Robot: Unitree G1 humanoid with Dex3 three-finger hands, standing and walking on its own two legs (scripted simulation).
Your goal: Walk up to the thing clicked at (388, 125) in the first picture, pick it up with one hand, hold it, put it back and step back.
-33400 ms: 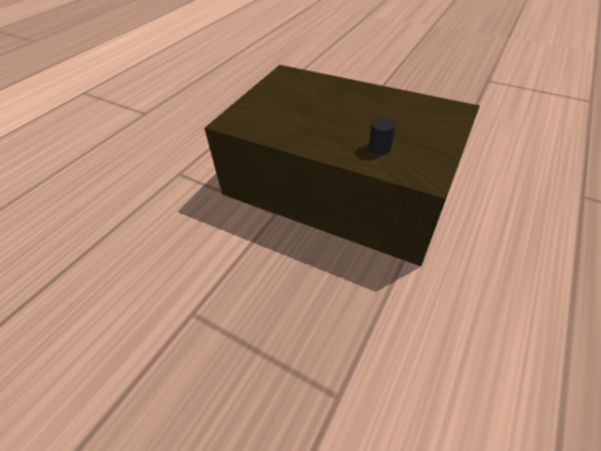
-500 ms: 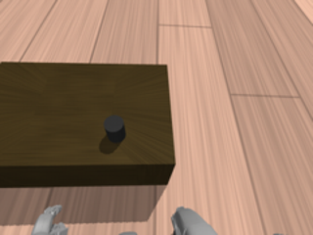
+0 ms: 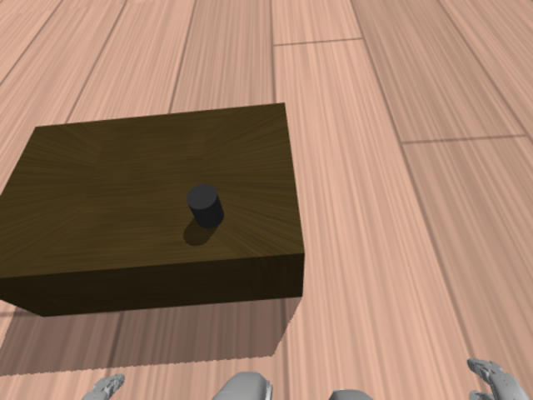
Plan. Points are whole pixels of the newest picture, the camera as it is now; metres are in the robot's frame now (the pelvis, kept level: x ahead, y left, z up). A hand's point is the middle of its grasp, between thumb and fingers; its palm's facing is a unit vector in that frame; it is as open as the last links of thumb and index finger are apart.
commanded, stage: step back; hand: left
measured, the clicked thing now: (206, 206) +0.63 +0.24 -0.32
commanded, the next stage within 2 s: none
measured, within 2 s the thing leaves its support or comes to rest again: neither
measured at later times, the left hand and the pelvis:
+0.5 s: hand out of the picture -0.06 +0.27 -0.16, palm faces -0.02 -0.93 -0.37, open 7.4 cm; pelvis -0.13 -0.01 +0.00, yaw -1 degrees
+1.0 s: hand out of the picture -0.17 +0.23 -0.15, palm faces +0.07 -0.91 -0.41, open 7.4 cm; pelvis -0.30 -0.04 -0.02, yaw +6 degrees
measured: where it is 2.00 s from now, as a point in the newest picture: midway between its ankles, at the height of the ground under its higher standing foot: outside the picture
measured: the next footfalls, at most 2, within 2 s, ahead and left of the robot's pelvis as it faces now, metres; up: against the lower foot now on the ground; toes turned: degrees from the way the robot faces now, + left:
left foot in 0.18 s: -0.03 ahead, +0.12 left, +0.00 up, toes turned +1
right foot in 0.60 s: -0.17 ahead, -0.16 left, +0.00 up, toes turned +0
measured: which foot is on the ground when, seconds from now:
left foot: up 0.00-0.16, down 0.18-0.62, up 0.64-0.96, down 0.98-1.00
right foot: down 0.00-0.18, up 0.20-0.58, down 0.60-1.00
